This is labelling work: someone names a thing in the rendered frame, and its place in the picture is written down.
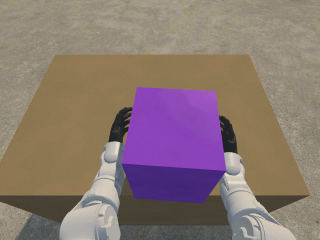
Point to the pedestal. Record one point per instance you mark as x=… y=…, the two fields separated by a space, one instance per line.
x=54 y=155

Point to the left robot upper arm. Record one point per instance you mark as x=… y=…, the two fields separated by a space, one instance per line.
x=96 y=222

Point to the left robot hand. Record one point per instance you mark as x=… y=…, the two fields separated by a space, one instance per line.
x=118 y=128

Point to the left robot forearm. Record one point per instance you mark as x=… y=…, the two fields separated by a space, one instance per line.
x=108 y=183

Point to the right robot hand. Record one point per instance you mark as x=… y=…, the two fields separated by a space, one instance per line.
x=228 y=136

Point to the right robot upper arm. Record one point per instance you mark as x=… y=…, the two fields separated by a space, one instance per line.
x=251 y=227

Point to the right robot forearm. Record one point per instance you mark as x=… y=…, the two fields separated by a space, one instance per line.
x=236 y=195

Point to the carton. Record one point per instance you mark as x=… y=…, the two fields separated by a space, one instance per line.
x=174 y=149

